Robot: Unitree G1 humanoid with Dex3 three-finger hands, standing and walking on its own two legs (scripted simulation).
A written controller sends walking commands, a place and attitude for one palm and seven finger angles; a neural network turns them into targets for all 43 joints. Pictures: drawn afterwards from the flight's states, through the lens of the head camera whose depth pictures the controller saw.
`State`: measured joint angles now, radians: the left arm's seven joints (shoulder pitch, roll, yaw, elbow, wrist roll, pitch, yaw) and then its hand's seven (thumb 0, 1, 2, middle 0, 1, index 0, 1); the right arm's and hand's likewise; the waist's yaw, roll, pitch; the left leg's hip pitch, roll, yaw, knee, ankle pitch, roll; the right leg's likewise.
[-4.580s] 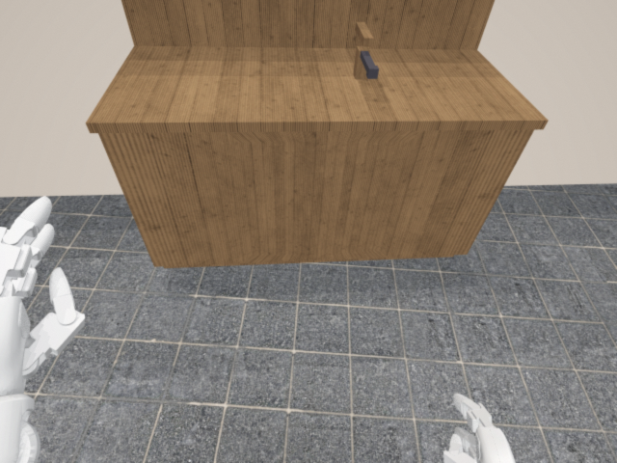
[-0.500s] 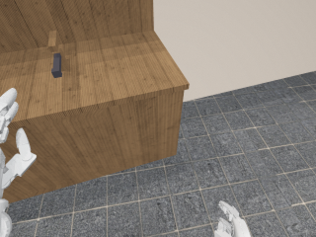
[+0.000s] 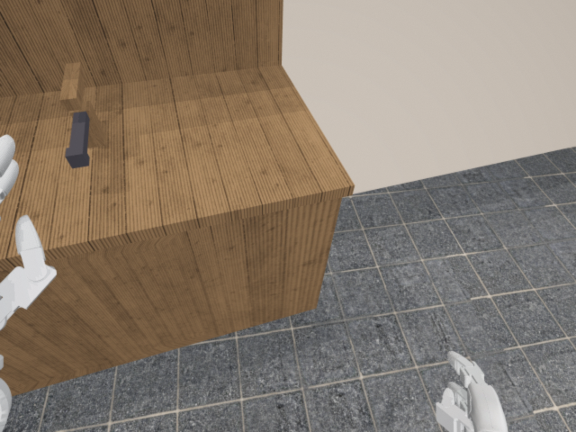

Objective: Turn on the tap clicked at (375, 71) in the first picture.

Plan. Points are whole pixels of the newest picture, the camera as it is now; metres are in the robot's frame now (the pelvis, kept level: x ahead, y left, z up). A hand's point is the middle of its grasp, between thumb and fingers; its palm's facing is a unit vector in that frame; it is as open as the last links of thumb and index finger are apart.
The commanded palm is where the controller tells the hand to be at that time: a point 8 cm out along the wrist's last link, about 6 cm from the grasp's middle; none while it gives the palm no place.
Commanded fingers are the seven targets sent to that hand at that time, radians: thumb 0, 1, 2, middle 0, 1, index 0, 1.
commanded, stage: take the last steps up to it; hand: left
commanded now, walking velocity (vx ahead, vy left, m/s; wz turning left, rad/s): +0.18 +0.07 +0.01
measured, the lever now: (77, 157) +0.53 +0.41 +0.05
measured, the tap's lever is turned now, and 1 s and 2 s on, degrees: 0 0 0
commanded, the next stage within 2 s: come to a stop and stand still in 0.18 s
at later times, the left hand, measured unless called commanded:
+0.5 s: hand (112, 221) +0.29 +0.21 +0.18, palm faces +0.40 -0.79 -0.46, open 7.4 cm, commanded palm +0.22 +0.26 +0.19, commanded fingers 0.00 0.90 0.90 -0.20 -0.30 -0.20 -0.30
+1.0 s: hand (108, 268) +0.23 +0.19 +0.18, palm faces +0.38 -0.84 -0.39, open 7.4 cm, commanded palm +0.18 +0.24 +0.19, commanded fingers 0.00 0.90 0.90 -0.20 -0.30 -0.20 -0.30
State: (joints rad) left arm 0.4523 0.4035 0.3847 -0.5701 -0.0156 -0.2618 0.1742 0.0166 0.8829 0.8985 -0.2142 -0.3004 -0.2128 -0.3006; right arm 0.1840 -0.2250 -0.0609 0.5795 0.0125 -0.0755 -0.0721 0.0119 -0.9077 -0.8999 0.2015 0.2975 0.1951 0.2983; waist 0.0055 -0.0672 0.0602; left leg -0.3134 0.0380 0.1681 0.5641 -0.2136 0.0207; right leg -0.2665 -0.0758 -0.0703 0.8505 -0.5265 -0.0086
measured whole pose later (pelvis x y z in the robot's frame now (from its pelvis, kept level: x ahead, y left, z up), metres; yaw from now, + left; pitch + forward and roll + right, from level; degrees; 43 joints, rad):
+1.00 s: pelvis +0.02 -0.04 +0.01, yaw +0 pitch -2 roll -1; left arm 0.48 0.33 0.30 -0.50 -0.04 -0.15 0.14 0.02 0.89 0.90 -0.21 -0.30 -0.21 -0.30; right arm 0.21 -0.16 0.05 0.61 0.01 -0.07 -0.04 0.01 -0.90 -0.90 0.21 0.30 0.20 0.30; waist 0.01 0.04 0.03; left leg -0.33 0.07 0.02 0.57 -0.28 -0.02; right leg -0.22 0.04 -0.08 0.48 -0.23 -0.05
